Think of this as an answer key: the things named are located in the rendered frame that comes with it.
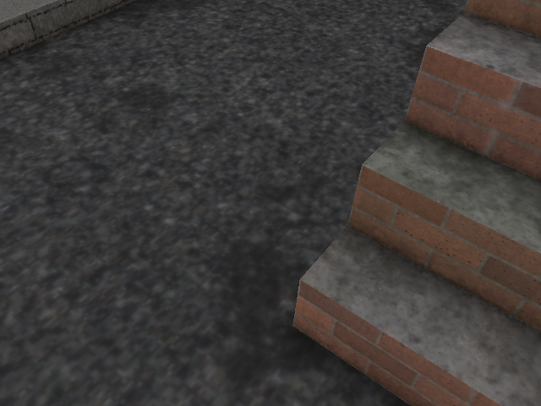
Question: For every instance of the stairs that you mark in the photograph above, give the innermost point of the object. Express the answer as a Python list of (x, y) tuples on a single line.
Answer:
[(433, 289)]

